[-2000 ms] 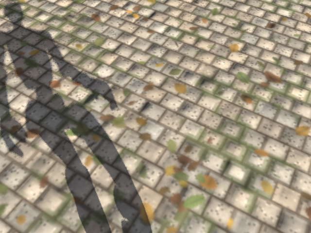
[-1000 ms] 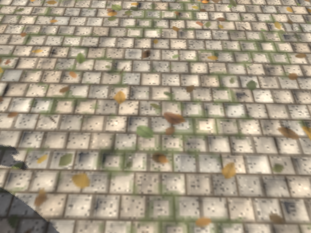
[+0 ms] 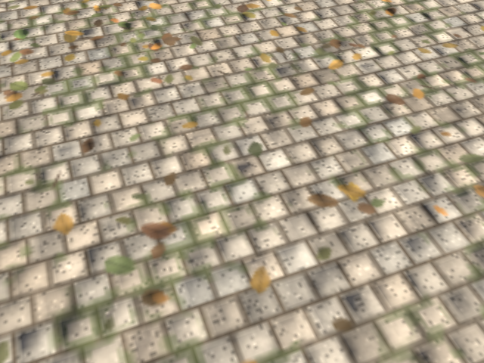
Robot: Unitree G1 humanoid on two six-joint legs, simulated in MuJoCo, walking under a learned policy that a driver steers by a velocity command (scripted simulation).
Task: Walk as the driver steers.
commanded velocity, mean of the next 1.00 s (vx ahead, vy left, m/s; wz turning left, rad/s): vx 0.16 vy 0.00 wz -0.01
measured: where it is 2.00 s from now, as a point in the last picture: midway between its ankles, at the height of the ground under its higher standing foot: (253, 313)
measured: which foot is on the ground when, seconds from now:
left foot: down 0.00-0.78, up 0.80-1.00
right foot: down 0.00-1.00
